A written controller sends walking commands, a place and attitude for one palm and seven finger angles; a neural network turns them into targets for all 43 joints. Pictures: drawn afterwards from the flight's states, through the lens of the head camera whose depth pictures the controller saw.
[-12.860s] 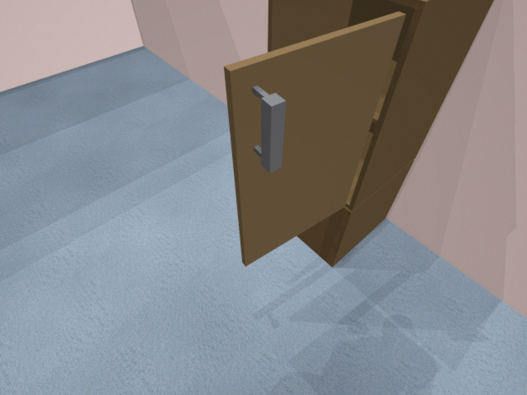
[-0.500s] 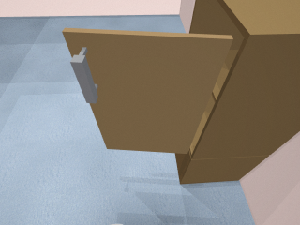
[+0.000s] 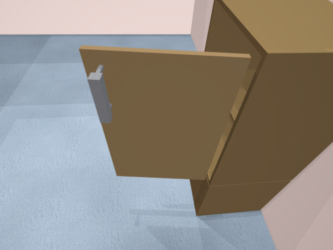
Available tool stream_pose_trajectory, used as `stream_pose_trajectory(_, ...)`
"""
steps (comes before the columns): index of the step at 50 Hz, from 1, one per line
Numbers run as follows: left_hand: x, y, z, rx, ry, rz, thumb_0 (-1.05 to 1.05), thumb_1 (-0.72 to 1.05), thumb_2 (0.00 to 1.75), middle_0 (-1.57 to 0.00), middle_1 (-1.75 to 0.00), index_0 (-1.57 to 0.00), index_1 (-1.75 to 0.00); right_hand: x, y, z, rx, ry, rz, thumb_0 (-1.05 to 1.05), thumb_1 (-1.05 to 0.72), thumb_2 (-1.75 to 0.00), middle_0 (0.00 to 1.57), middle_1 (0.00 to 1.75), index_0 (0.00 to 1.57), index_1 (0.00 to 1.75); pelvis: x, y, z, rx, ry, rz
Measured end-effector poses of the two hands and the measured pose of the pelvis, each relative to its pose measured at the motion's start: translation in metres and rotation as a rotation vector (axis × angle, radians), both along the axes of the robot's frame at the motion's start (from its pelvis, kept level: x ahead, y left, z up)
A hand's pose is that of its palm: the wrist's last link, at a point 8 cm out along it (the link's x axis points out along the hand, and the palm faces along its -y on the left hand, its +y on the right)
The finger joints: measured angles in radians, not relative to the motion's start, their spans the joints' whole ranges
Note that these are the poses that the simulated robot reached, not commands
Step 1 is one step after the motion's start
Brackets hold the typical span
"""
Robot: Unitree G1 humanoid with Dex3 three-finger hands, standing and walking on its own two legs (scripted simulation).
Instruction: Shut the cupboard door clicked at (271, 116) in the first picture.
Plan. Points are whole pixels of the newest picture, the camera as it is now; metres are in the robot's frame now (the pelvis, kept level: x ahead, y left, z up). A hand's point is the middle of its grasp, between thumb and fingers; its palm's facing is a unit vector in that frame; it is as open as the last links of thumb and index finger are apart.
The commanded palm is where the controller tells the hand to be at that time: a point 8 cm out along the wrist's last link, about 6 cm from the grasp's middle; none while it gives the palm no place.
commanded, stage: come to a stop and stand still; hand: left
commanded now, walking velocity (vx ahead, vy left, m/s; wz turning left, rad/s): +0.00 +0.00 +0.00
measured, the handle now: (103, 94) +0.45 +0.19 +0.14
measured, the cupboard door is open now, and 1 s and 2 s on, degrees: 83 83 83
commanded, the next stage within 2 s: look again from close up in 0.94 s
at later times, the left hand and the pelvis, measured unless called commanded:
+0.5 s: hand out of the picture +0.01 +0.25 -0.17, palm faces -0.02 -0.97 -0.22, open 7.4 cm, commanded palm none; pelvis +0.00 +0.05 +0.01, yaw +0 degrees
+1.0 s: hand out of the picture +0.02 +0.26 -0.18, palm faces -0.02 -0.98 -0.21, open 7.3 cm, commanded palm none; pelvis +0.00 +0.07 +0.01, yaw -1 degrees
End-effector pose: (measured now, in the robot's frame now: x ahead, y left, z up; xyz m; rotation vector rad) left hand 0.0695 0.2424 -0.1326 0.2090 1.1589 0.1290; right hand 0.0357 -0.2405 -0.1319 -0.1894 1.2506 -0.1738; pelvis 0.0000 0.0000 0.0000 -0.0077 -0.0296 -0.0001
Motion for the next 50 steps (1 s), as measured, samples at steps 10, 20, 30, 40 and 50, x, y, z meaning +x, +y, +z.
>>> stream_pose_trajectory(10,-0.030,0.030,-0.001,0.020,0.090,0.011,0.00,0.90,0.90,-0.20,-0.30,-0.20,-0.30,0.010,0.018,0.003,0.000,0.000,0.026,0.01,-0.91,-0.90,0.20,0.30,0.20,0.30,-0.004,0.021,0.004,0.001,0.002,-0.008)
stream_pose_trajectory(20,-0.056,0.048,-0.007,0.006,0.171,0.025,0.00,0.91,0.90,-0.20,-0.30,-0.20,-0.30,0.014,0.030,0.008,-0.025,0.017,0.035,0.01,-0.91,-0.90,0.20,0.30,0.20,0.30,-0.003,0.040,0.005,-0.001,0.002,-0.009)
stream_pose_trajectory(30,-0.057,0.059,-0.011,-0.011,0.189,0.023,0.00,0.91,0.90,-0.20,-0.30,-0.20,-0.30,0.014,0.046,0.011,-0.033,0.022,0.029,0.01,-0.91,-0.90,0.20,0.30,0.20,0.30,-0.001,0.056,0.006,-0.001,-0.004,-0.009)
stream_pose_trajectory(40,-0.050,0.068,-0.011,-0.012,0.183,0.025,0.00,0.91,0.90,-0.20,-0.30,-0.20,-0.30,0.006,0.065,0.008,-0.014,0.043,0.012,0.01,-0.91,-0.90,0.20,0.30,0.20,0.30,0.002,0.068,0.006,0.003,-0.007,-0.009)
stream_pose_trajectory(50,-0.055,0.067,-0.012,-0.016,0.206,0.033,0.00,0.91,0.90,-0.20,-0.30,-0.20,-0.30,-0.011,0.078,0.002,0.011,0.088,-0.017,0.01,-0.91,-0.90,0.20,0.30,0.20,0.30,0.004,0.072,0.006,0.006,-0.009,-0.012)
